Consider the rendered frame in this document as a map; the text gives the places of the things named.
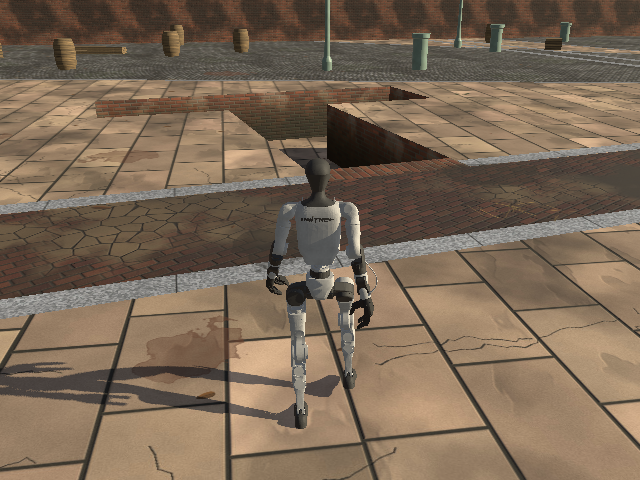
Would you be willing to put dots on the robot left upper arm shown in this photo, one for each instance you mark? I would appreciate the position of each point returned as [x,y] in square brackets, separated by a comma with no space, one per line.
[287,212]

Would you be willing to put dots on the left robot forearm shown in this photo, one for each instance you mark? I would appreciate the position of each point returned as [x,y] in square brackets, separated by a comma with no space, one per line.
[274,263]

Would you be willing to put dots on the robot right upper arm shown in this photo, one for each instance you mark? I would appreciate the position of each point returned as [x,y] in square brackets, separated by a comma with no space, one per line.
[352,225]

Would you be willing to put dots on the right robot forearm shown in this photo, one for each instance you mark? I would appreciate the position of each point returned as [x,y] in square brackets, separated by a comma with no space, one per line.
[360,276]

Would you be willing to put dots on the robot left hand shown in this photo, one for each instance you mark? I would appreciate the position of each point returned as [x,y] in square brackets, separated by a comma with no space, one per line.
[281,280]

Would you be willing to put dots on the robot right hand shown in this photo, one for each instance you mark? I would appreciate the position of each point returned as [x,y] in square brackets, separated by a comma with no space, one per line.
[368,306]

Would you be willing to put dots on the humanoid robot torso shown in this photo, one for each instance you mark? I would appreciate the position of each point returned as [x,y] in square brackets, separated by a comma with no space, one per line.
[318,235]

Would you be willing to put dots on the left robot thigh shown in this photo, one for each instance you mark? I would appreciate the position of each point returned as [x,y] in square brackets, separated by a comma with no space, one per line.
[296,308]

